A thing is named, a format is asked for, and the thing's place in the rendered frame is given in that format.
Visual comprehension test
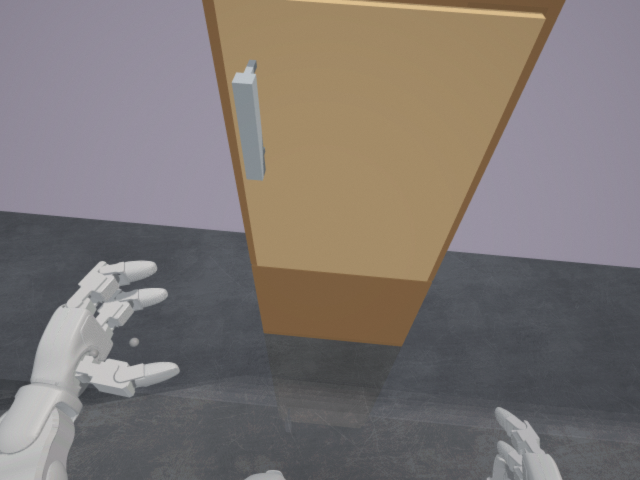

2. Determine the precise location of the left robot forearm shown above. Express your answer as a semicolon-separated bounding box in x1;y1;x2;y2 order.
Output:
0;383;83;480

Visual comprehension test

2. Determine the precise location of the handle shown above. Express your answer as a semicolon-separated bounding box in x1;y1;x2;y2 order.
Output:
232;60;266;181

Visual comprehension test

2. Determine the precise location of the robot right hand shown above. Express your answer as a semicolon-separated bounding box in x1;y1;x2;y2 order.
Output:
487;407;562;480

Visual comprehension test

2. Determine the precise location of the cupboard door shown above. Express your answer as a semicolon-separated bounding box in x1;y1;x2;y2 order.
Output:
214;0;546;281

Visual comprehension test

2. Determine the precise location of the robot left hand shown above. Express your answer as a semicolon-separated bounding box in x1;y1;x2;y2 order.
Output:
30;261;180;398

